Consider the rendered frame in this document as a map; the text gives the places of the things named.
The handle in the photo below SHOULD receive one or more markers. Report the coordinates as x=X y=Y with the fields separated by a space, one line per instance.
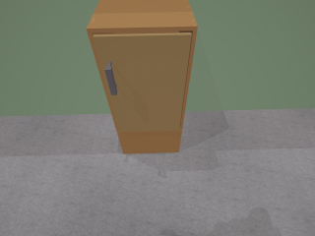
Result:
x=110 y=78

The cupboard door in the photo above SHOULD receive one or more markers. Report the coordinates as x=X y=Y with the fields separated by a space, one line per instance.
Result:
x=150 y=71

